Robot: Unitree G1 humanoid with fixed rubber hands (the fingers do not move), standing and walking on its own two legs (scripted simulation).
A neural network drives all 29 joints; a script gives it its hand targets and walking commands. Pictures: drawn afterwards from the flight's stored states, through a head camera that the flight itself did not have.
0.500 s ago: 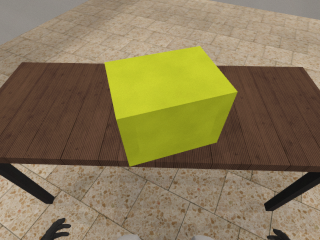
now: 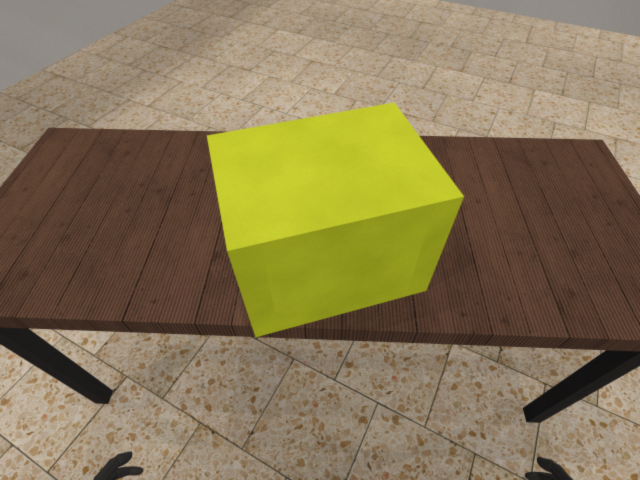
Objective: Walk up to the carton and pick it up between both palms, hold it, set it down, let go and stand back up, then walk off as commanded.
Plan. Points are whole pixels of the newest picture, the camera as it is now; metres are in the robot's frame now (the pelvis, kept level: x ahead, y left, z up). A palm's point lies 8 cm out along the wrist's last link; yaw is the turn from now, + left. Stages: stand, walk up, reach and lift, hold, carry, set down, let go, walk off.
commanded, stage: walk up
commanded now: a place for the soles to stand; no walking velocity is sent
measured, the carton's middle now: (325, 219) +0.49 +0.02 -0.01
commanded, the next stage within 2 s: reach and lift in 0.50 s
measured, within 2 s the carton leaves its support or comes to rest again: neither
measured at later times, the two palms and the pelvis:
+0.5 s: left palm out of the picture +0.10 +0.29 -0.12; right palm out of the picture +0.09 -0.31 -0.12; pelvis +0.01 -0.01 +0.00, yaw -1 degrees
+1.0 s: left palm (141, 417) +0.20 +0.26 -0.08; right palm (580, 458) +0.16 -0.31 -0.09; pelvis +0.03 +0.00 -0.01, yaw -2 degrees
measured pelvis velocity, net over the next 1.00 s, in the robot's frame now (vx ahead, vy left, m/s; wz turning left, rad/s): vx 0.03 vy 0.00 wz -0.03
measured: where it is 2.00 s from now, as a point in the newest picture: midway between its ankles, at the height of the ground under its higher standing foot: outside the picture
